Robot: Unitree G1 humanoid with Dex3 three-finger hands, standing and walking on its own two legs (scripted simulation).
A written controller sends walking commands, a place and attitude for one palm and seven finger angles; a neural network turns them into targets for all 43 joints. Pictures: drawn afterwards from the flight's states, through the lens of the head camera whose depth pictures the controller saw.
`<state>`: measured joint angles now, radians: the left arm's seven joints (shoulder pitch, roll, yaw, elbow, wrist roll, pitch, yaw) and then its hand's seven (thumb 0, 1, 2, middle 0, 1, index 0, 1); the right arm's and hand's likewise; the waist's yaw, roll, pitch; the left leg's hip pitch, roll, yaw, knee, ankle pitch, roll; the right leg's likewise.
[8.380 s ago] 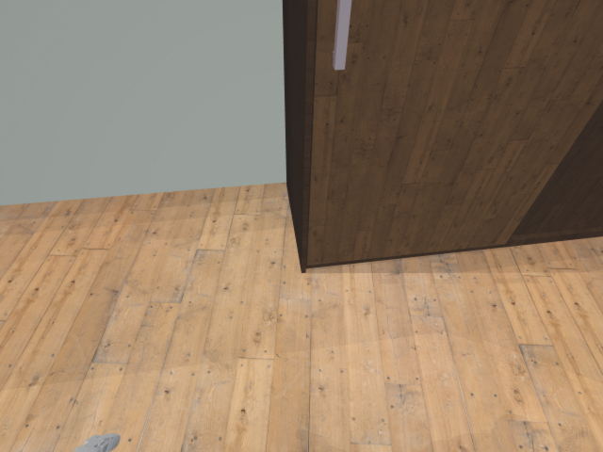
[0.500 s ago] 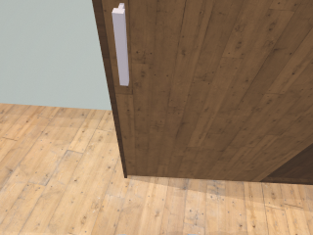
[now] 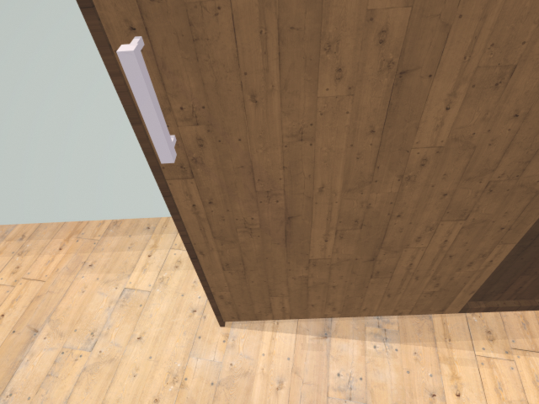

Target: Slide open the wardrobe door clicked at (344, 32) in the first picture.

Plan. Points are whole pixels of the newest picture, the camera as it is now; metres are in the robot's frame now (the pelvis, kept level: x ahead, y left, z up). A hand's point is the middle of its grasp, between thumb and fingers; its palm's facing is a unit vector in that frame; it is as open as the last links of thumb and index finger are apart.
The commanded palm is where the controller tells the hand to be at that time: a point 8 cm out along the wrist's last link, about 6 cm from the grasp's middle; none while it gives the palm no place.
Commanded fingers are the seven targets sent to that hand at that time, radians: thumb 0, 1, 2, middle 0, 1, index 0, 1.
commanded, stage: come to a stop and stand still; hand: left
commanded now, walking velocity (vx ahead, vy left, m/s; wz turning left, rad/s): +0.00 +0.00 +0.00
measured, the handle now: (154, 104) +0.51 +0.18 +0.21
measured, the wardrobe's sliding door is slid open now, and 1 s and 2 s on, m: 0.00 0.00 0.00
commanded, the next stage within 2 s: look again from close up in 0.76 s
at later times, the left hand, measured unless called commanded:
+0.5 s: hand out of the picture +0.03 +0.17 -0.16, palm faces +0.04 -0.98 -0.20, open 7.4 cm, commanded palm none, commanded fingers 0.00 0.90 0.90 -0.20 -0.30 -0.20 -0.30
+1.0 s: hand out of the picture +0.06 +0.20 -0.16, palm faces +0.04 -0.97 -0.24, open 7.4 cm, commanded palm none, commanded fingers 0.00 0.90 0.90 -0.20 -0.30 -0.20 -0.30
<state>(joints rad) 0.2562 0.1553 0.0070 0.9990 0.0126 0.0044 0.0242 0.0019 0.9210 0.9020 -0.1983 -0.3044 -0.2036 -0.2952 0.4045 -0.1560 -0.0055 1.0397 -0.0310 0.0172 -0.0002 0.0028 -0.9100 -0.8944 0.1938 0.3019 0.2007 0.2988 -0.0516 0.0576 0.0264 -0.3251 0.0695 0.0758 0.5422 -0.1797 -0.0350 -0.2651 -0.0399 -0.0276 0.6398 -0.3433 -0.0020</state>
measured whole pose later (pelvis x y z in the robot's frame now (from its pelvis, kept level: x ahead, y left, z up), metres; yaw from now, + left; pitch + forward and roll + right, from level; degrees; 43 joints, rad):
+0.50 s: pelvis +0.03 -0.01 +0.01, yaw +1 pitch -2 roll +1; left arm 0.29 0.15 0.00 1.11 0.02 -0.02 0.02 0.00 0.90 0.90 -0.20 -0.30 -0.20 -0.29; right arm 0.23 -0.18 0.00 1.09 -0.02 -0.02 -0.02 0.00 -0.91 -0.89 0.19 0.30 0.20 0.30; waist 0.00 0.01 0.04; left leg -0.25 0.08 0.05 0.46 -0.18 -0.05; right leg -0.16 -0.03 -0.05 0.52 -0.33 -0.01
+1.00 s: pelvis +0.04 +0.00 +0.01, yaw +2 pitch -2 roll +1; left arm 0.23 0.20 0.01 1.10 0.02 -0.02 0.02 0.00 0.90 0.90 -0.20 -0.30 -0.20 -0.29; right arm 0.23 -0.18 0.00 1.13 -0.02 -0.01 -0.01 0.00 -0.91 -0.89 0.19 0.30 0.20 0.30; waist 0.00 0.00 0.05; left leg -0.22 0.06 0.05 0.43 -0.18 -0.04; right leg -0.12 -0.04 -0.06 0.47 -0.32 0.01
